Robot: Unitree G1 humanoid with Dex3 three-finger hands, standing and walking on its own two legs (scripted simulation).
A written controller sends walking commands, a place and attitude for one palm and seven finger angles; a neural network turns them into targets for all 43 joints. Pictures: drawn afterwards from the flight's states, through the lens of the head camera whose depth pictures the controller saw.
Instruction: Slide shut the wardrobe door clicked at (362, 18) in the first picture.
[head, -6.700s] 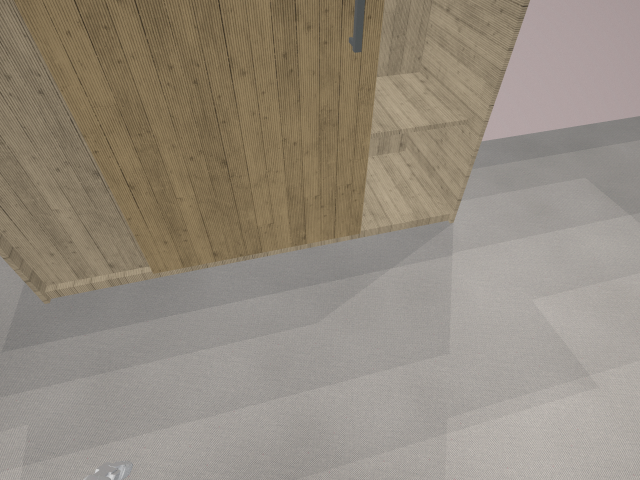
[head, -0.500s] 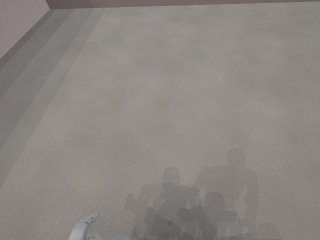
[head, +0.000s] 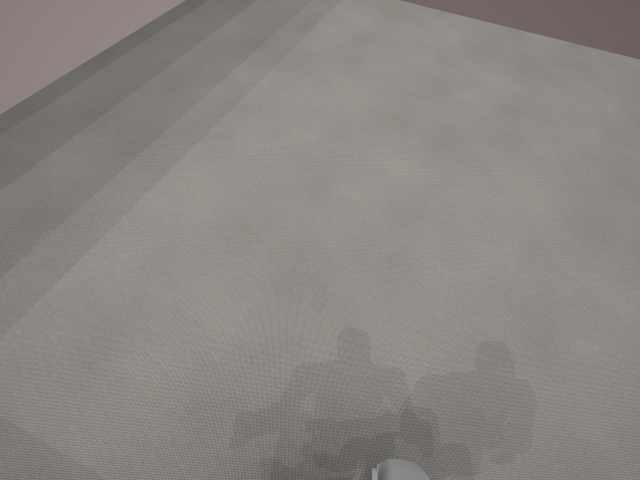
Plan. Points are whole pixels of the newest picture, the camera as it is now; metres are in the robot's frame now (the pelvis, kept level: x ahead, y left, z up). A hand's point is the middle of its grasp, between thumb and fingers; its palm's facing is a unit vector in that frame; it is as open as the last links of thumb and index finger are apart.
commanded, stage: turn to face it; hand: left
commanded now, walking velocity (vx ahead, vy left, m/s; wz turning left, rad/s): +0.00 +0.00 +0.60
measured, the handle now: out of the picture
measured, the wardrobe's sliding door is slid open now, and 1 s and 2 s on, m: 0.44 0.44 0.44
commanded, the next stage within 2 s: none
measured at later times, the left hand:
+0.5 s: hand out of the picture +0.03 +0.12 -0.13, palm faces +0.31 -0.90 -0.30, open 7.4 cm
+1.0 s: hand out of the picture -0.13 +0.15 -0.17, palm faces +0.63 -0.73 -0.26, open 7.4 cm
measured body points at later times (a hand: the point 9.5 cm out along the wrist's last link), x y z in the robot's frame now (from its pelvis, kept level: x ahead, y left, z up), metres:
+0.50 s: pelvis +0.00 -0.09 +0.01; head +0.03 -0.13 +0.46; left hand +0.01 +0.17 -0.11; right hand +0.14 -0.33 -0.15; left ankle -0.07 +0.06 -0.63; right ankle +0.01 -0.17 -0.73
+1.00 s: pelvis -0.03 -0.05 +0.00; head -0.01 -0.01 +0.45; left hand -0.16 +0.19 -0.15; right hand +0.22 -0.18 -0.12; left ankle -0.09 +0.01 -0.73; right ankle +0.03 -0.20 -0.65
